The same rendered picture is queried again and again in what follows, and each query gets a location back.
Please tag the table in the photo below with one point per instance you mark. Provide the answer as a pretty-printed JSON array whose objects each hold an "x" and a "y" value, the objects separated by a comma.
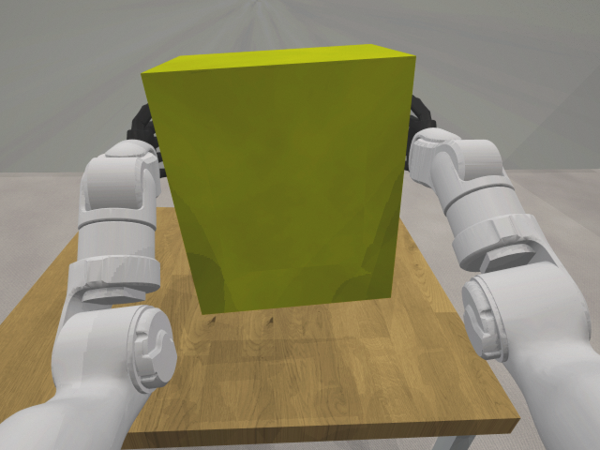
[{"x": 399, "y": 367}]

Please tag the right robot upper arm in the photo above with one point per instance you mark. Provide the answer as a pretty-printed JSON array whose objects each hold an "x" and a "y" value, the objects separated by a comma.
[{"x": 530, "y": 319}]

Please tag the robot right hand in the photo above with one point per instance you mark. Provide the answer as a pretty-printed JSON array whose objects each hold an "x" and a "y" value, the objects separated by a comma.
[{"x": 417, "y": 124}]

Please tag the robot left forearm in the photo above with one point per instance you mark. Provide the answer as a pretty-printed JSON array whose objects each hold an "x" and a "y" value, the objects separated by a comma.
[{"x": 117, "y": 223}]

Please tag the robot right forearm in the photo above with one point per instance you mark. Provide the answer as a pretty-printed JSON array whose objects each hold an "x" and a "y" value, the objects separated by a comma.
[{"x": 491, "y": 229}]

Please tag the left robot upper arm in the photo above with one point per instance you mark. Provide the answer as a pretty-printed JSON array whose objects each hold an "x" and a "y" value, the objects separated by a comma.
[{"x": 106, "y": 364}]

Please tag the carton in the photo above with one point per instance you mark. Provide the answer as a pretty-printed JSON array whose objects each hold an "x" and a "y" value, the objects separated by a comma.
[{"x": 286, "y": 171}]

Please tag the robot left hand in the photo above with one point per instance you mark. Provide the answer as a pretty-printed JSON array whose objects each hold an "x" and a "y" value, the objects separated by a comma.
[{"x": 143, "y": 129}]

